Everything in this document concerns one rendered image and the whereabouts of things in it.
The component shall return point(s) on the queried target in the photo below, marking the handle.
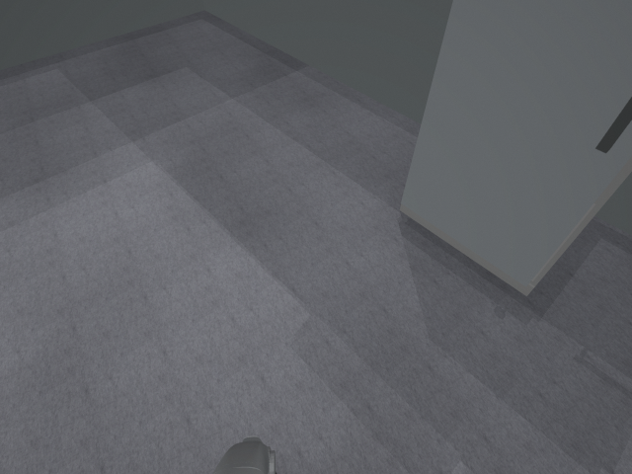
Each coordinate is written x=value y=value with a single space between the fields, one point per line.
x=616 y=129

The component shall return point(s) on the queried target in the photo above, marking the fridge door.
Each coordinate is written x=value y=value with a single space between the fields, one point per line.
x=523 y=92

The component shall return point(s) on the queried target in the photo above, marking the left robot thigh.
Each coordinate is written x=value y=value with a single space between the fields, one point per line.
x=247 y=457

